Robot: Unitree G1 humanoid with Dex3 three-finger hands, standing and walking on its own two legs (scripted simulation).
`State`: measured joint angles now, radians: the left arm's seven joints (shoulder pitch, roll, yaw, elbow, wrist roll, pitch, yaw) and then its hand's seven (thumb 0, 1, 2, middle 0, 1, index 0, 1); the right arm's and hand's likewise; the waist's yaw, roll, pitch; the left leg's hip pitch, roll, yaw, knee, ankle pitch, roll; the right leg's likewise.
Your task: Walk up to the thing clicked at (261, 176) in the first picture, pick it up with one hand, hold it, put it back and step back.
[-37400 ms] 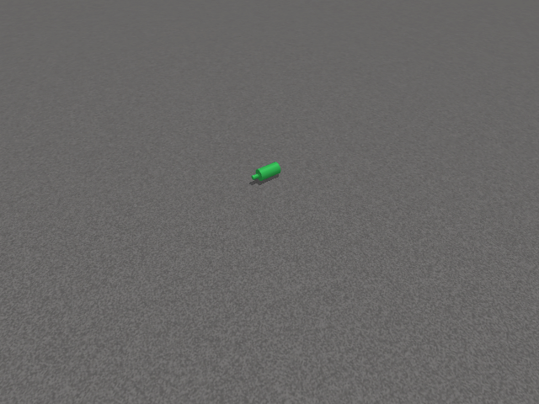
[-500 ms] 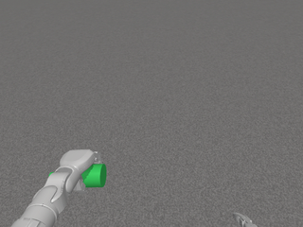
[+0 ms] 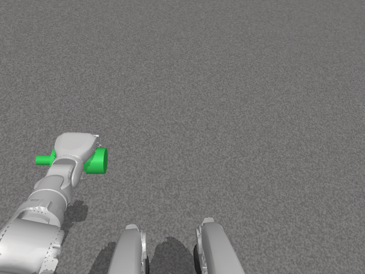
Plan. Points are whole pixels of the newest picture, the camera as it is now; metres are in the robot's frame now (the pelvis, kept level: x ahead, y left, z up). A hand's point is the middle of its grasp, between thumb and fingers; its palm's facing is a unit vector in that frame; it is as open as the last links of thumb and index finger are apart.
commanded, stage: crouch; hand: left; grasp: from above
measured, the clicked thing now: (72, 160) +0.43 +0.25 -0.13
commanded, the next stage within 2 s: lower in 1.32 s
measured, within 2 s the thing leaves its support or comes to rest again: neither
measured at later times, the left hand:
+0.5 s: hand (97, 172) +0.45 +0.24 -0.32, palm faces -0.46 +0.01 -0.89, open 9.6 cm
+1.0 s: hand (102, 173) +0.47 +0.24 -0.40, palm faces -0.48 +0.01 -0.88, open 9.6 cm
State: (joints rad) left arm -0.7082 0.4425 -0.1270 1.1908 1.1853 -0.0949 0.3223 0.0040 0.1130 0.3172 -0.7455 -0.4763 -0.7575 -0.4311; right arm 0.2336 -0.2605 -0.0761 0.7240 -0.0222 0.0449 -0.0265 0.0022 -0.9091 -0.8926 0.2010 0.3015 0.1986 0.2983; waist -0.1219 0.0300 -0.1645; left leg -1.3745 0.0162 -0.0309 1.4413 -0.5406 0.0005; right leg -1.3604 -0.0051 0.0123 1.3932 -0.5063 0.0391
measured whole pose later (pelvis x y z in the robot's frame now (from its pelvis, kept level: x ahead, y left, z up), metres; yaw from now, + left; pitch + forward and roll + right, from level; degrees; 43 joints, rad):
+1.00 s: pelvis -0.02 +0.00 -0.24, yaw -4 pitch +37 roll -7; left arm -1.02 0.72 0.06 1.42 1.28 -0.22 0.31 0.00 0.09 0.36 -0.74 -0.48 -0.76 -0.44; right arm 0.18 -0.26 0.03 0.72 -0.11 -0.02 0.12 0.00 -0.92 -0.90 0.20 0.30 0.20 0.30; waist -0.26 0.01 -0.07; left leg -2.21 -0.01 -0.11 2.26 -0.69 -0.01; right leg -2.16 0.01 -0.03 2.17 -0.66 0.05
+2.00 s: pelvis -0.02 +0.00 -0.30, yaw -8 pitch +34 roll -11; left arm -1.10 0.91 0.10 1.59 1.36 -0.27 0.44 0.00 0.10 0.33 -0.77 -0.44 -0.78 -0.40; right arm 0.17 -0.29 0.15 0.68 -0.18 -0.05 0.15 0.00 -0.91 -0.89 0.20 0.30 0.20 0.30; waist -0.33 -0.05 0.05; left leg -2.37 -0.02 -0.18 2.47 -0.71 -0.01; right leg -2.29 0.02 -0.08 2.34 -0.65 0.06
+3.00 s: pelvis -0.02 +0.01 -0.31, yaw -12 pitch +30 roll -15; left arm -1.11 1.05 0.13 1.69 1.38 -0.27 0.54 0.00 0.12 0.31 -0.77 -0.41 -0.79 -0.36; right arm 0.13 -0.34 0.27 0.62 -0.23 -0.13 0.18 0.00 -0.91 -0.89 0.20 0.30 0.20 0.30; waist -0.40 -0.12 0.15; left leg -2.36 -0.01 -0.24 2.55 -0.72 0.00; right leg -2.26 0.05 -0.13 2.35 -0.64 0.07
